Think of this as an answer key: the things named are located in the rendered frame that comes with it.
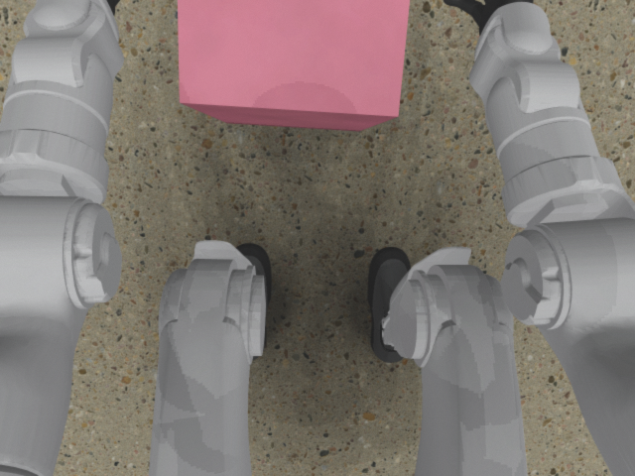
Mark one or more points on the left robot thigh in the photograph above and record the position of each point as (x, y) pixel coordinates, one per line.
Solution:
(200, 421)

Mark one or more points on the robot right upper arm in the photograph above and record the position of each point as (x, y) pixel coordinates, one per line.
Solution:
(575, 281)

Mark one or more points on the carton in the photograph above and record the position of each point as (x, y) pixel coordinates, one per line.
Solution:
(319, 64)

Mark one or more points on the right robot foot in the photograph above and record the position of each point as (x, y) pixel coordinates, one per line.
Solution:
(388, 267)

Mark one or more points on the left robot forearm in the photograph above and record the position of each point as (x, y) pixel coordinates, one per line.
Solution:
(57, 107)

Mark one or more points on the right robot forearm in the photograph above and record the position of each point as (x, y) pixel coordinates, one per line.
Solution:
(541, 133)

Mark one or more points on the right robot hand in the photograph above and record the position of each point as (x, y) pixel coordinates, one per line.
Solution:
(479, 12)

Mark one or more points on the robot left upper arm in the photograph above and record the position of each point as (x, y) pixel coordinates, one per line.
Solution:
(58, 258)

